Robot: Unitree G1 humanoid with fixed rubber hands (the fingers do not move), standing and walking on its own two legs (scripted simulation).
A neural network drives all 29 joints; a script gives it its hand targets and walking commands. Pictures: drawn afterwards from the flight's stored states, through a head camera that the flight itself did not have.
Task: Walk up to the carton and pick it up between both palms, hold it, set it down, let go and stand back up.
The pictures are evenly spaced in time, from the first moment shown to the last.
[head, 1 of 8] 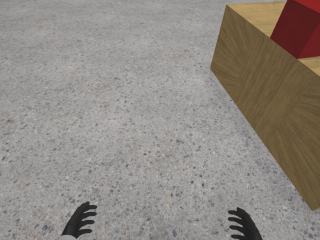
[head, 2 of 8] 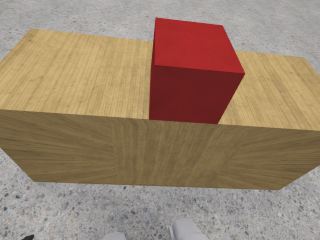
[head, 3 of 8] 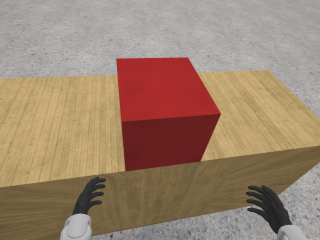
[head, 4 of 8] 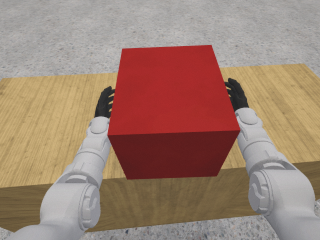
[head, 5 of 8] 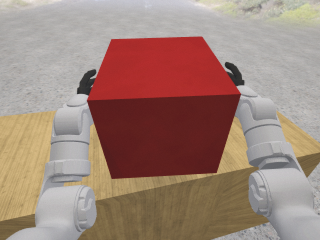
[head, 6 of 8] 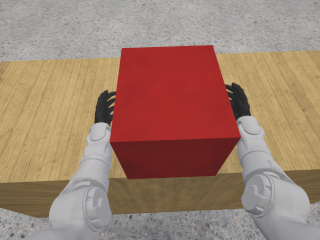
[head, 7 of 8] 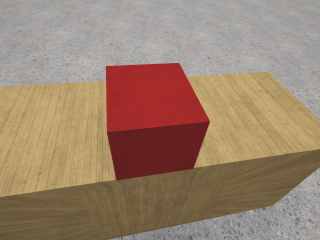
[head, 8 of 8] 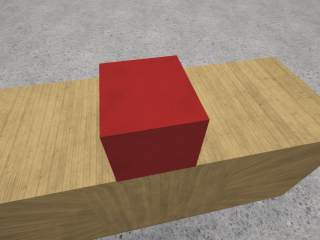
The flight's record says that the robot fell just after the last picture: no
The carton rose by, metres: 0.23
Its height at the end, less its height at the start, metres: +0.00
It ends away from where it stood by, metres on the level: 0.02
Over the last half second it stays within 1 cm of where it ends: yes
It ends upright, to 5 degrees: yes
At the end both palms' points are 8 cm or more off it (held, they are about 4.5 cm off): yes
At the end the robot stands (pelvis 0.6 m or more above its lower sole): yes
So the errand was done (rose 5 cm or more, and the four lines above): yes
